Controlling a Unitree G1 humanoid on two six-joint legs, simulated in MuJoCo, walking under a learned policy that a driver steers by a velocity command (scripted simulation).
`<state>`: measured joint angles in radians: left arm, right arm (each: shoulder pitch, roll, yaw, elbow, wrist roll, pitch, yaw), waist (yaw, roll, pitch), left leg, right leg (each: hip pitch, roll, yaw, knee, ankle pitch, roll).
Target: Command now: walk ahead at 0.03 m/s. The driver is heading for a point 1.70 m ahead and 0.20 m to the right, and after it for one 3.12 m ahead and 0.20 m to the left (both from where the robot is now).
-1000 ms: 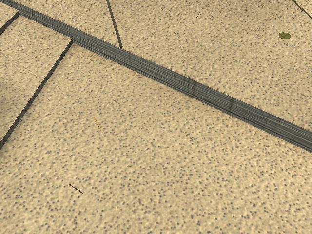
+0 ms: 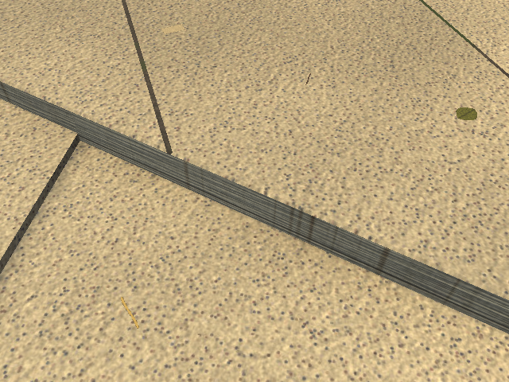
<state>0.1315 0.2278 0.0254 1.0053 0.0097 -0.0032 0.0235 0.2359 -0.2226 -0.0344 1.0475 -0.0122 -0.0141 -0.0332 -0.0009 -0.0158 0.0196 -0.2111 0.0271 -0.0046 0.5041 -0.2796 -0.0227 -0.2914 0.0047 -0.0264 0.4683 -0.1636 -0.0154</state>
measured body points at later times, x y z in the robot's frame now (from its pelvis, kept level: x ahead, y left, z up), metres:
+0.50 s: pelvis +0.03 +0.01 +0.00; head +0.04 +0.01 +0.45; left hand +0.11 +0.27 -0.15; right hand +0.06 -0.24 -0.15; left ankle -0.01 +0.13 -0.74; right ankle +0.05 -0.11 -0.74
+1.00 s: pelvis +0.03 +0.01 +0.00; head +0.04 +0.00 +0.45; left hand +0.07 +0.26 -0.15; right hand +0.02 -0.23 -0.16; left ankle -0.01 +0.13 -0.74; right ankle +0.05 -0.11 -0.74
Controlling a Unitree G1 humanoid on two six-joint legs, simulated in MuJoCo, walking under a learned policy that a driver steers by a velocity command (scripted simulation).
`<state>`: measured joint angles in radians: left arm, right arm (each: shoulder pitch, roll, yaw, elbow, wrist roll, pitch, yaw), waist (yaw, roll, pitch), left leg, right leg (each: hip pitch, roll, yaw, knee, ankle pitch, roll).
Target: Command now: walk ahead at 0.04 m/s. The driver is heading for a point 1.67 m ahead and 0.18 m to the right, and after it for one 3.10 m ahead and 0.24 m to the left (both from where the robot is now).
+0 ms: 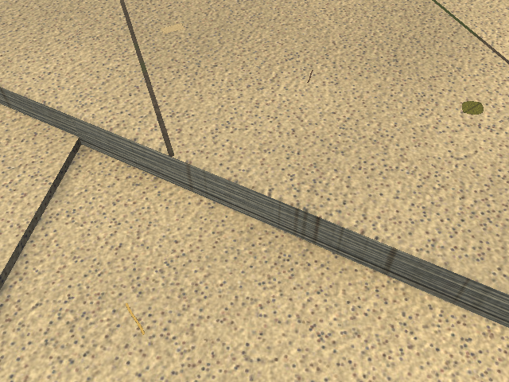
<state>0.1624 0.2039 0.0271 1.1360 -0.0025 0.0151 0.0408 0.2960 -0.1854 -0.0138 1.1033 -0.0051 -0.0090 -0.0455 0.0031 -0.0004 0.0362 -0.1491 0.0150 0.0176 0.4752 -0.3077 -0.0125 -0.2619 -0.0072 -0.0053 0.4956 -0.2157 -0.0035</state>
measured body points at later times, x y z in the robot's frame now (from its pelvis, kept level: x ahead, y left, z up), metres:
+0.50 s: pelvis +0.13 -0.03 +0.00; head +0.14 -0.04 +0.45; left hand +0.07 +0.21 -0.14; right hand +0.22 -0.28 -0.13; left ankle +0.13 +0.12 -0.64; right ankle +0.04 -0.11 -0.74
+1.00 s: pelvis +0.41 +0.04 +0.01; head +0.43 +0.04 +0.46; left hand +0.48 +0.29 -0.14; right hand +0.41 -0.22 -0.13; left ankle +0.43 +0.10 -0.74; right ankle +0.44 -0.11 -0.66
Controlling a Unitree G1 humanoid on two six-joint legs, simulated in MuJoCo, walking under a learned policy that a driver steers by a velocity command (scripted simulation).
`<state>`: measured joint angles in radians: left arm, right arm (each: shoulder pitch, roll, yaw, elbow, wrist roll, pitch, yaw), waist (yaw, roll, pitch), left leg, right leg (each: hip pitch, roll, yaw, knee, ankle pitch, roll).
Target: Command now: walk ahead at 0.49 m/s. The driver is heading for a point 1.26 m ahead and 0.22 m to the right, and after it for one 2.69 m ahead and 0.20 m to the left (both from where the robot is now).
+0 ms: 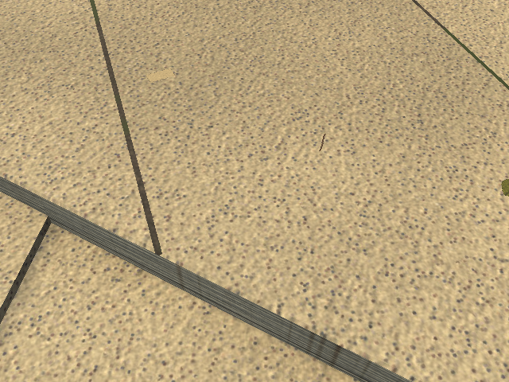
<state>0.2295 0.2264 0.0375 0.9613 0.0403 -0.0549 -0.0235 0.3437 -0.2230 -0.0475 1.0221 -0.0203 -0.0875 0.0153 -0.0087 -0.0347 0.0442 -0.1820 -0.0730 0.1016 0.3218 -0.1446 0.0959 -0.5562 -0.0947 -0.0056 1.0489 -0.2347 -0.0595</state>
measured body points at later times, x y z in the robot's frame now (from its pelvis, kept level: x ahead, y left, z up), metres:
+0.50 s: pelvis +0.26 -0.05 +0.00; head +0.28 -0.07 +0.45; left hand +0.28 +0.20 -0.13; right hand +0.33 -0.30 -0.15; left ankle +0.25 +0.09 -0.67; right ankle +0.26 -0.12 -0.74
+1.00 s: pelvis +0.47 -0.01 -0.01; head +0.47 +0.00 +0.44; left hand +0.59 +0.20 -0.14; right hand +0.40 -0.24 -0.15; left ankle +0.46 +0.05 -0.74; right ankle +0.46 -0.12 -0.44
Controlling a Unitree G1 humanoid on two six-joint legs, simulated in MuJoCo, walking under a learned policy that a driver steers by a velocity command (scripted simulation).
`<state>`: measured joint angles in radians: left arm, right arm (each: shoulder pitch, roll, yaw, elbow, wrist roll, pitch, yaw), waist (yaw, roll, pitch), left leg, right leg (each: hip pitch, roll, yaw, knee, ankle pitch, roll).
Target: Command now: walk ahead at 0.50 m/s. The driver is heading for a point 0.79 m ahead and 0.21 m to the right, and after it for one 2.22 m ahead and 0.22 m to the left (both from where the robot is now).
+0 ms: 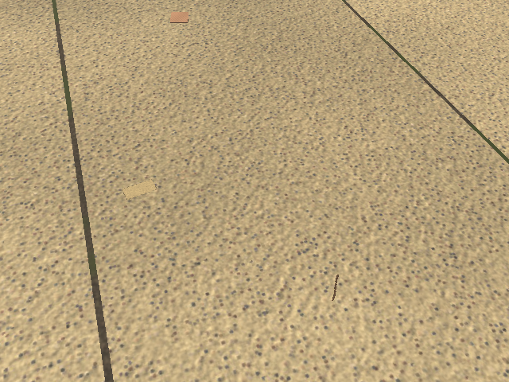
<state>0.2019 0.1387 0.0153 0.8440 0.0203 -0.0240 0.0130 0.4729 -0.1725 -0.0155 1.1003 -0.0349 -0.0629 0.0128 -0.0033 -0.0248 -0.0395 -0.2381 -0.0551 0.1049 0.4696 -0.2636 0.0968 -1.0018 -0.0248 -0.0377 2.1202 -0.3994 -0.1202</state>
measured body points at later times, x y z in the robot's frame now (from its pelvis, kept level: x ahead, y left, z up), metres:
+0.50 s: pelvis +0.26 -0.05 +0.11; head +0.27 -0.05 +0.56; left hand +0.20 +0.18 -0.04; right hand +0.38 -0.28 -0.02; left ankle +0.32 +0.15 -0.43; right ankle +0.25 -0.09 -0.59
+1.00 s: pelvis +0.58 +0.01 +0.14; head +0.59 +0.00 +0.59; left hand +0.55 +0.24 -0.01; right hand +0.72 -0.25 +0.02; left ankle +0.64 +0.09 -0.59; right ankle +0.39 -0.11 -0.48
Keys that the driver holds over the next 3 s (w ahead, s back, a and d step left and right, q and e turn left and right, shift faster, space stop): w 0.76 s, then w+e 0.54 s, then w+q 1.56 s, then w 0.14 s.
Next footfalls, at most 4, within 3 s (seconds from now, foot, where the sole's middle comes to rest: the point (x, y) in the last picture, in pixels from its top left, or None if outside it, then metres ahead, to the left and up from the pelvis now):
0.26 right None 0.29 -0.09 -0.63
0.88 left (223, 305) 0.68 0.10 -0.63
1.42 right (331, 227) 0.94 -0.21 -0.63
1.94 left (260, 152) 1.27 -0.01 -0.63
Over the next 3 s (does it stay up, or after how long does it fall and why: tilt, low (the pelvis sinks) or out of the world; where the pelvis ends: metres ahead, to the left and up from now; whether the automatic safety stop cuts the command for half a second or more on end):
stays up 1.65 0.05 0.12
